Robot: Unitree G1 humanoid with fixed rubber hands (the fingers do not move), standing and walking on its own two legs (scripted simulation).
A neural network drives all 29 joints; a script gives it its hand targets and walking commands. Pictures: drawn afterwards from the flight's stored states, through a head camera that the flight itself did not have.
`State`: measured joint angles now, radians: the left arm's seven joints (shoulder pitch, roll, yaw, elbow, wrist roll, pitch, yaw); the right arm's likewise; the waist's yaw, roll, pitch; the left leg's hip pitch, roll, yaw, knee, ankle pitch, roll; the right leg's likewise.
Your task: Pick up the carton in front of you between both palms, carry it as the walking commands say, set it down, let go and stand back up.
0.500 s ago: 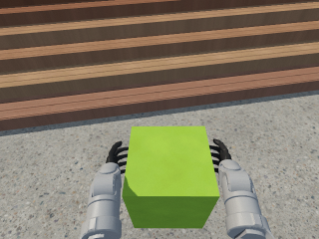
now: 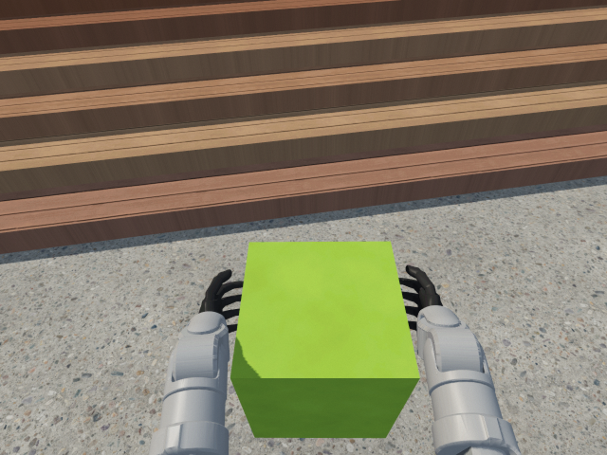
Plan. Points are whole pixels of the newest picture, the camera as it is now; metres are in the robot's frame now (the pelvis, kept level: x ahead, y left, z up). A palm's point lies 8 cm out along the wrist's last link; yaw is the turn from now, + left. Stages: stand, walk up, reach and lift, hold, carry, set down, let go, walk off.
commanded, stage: reach and lift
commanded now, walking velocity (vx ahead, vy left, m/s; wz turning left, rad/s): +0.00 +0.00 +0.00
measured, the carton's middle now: (319, 343) +0.29 +0.00 -0.05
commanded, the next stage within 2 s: hold in 0.22 s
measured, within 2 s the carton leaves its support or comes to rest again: neither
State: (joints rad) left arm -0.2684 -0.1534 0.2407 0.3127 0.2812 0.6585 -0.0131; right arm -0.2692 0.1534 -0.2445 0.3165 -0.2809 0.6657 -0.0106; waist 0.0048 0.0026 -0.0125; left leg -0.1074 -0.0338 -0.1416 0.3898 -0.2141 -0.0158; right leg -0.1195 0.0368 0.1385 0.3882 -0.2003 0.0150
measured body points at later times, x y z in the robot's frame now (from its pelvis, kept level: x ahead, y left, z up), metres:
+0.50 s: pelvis +0.00 +0.00 +0.00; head -0.05 +0.00 +0.45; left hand +0.29 +0.15 +0.04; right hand +0.29 -0.15 +0.04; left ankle +0.00 +0.13 -0.74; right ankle +0.01 -0.13 -0.74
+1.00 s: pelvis -0.01 +0.00 +0.00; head -0.05 +0.00 +0.45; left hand +0.30 +0.15 +0.04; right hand +0.30 -0.15 +0.04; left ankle +0.00 +0.13 -0.74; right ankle +0.01 -0.13 -0.74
